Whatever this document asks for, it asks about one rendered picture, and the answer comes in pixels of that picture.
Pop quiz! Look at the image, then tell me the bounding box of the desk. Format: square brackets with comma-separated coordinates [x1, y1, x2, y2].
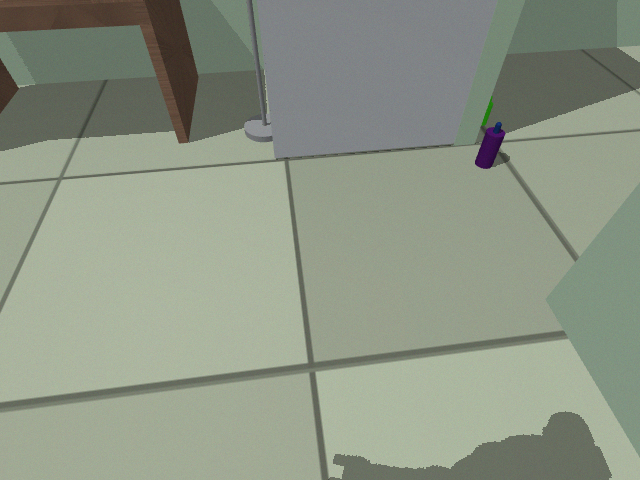
[0, 0, 198, 143]

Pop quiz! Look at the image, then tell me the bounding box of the floor lamp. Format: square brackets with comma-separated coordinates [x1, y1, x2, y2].
[244, 0, 273, 142]

